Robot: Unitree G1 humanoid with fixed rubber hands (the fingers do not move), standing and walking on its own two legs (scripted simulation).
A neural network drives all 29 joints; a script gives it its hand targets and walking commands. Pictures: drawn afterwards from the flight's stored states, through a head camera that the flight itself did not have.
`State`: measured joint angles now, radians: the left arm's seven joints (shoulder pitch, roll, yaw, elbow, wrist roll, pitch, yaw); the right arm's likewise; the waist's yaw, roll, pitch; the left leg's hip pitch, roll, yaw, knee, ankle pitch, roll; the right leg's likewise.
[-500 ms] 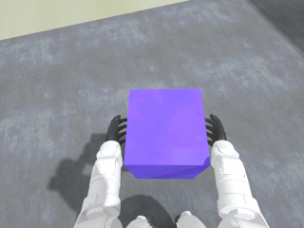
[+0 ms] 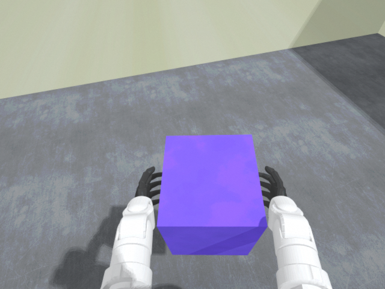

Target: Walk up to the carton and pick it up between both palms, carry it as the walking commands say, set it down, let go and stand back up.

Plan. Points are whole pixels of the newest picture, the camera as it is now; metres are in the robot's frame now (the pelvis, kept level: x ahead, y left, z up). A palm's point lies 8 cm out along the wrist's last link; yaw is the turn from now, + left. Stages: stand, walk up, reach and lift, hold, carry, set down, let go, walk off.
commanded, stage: reach and lift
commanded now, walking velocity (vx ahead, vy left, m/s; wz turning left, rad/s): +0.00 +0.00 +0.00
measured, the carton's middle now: (209, 199) +0.35 -0.01 -0.06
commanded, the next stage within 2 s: hold in 1.32 s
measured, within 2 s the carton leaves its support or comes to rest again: neither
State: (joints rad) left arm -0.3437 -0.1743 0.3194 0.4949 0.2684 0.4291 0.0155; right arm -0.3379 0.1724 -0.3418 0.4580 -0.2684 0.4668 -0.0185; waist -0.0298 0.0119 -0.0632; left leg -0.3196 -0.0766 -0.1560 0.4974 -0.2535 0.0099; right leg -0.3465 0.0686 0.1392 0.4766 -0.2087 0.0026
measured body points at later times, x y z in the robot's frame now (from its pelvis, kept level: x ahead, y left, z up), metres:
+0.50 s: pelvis -0.01 +0.00 +0.01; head -0.06 +0.00 +0.45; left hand +0.31 +0.14 +0.05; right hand +0.30 -0.15 +0.05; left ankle +0.00 +0.11 -0.74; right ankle +0.02 -0.12 -0.74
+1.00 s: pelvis -0.01 +0.00 +0.01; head -0.05 -0.01 +0.45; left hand +0.30 +0.15 +0.05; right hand +0.31 -0.15 +0.05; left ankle +0.00 +0.11 -0.74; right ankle +0.02 -0.12 -0.74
